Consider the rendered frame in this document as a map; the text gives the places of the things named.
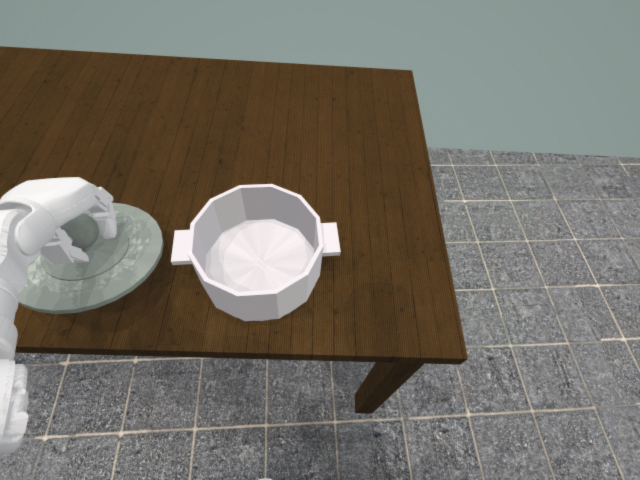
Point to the left robot upper arm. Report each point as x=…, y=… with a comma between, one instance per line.
x=13, y=405

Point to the knob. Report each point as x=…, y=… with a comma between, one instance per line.
x=83, y=230

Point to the left robot forearm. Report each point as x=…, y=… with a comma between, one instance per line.
x=25, y=228

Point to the robot left hand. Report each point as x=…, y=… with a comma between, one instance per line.
x=65, y=199

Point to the pot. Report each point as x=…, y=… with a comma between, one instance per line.
x=257, y=250

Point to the lid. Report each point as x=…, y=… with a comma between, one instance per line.
x=116, y=267

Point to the table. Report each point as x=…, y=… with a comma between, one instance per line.
x=165, y=134

